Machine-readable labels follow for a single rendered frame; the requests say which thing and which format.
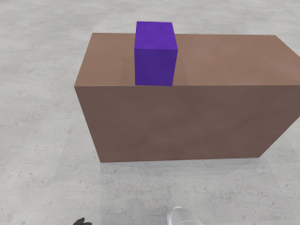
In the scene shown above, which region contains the pedestal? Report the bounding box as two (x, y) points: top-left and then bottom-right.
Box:
(74, 33), (300, 163)

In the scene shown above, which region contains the right robot thigh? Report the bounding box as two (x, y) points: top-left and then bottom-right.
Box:
(167, 208), (202, 225)

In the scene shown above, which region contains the carton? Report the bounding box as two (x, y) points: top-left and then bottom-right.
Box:
(134, 21), (178, 86)

